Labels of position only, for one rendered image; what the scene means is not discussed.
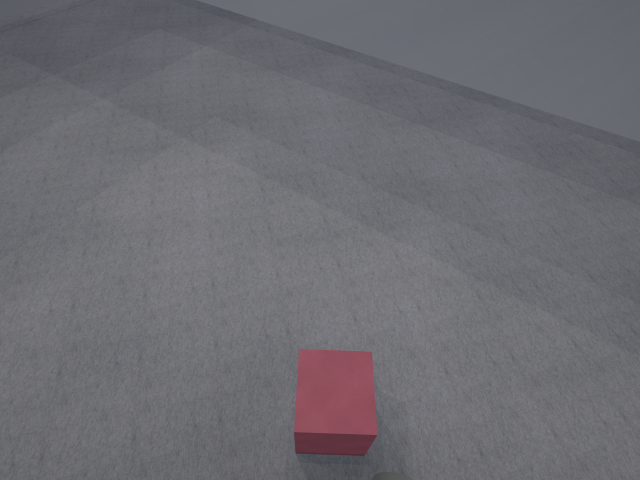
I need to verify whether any carton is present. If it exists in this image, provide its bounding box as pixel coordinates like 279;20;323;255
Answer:
294;349;377;456

